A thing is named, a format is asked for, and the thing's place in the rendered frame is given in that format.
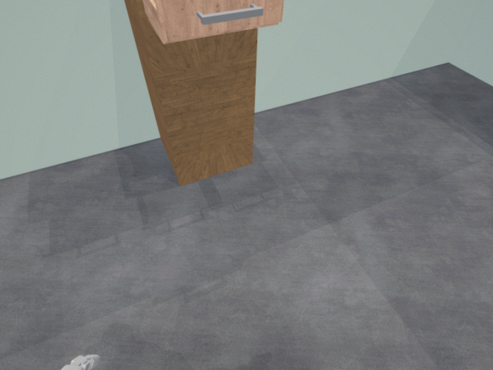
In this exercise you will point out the cabinet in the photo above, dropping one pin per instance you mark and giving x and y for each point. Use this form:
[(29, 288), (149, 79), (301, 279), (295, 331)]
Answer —
[(203, 96)]

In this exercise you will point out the drawer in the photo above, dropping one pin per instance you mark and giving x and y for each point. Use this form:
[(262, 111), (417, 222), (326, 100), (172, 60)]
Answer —
[(176, 20)]

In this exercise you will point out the handle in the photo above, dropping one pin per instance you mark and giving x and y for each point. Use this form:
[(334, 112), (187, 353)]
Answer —
[(253, 11)]

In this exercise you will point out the left robot hand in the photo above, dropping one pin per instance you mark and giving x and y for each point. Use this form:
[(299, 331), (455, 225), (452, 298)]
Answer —
[(83, 363)]

